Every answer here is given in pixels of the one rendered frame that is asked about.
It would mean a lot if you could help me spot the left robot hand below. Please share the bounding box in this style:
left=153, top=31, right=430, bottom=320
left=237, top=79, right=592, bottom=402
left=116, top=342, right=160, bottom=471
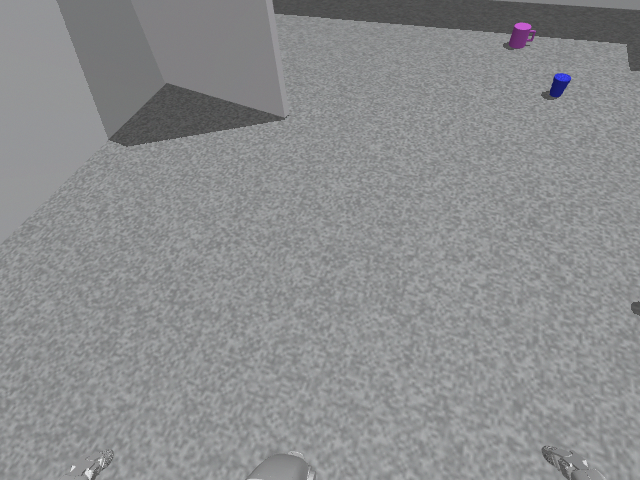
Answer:
left=59, top=449, right=114, bottom=480

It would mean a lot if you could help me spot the right robot hand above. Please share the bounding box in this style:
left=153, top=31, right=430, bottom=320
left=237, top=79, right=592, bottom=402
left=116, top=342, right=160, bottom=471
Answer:
left=541, top=446, right=607, bottom=480

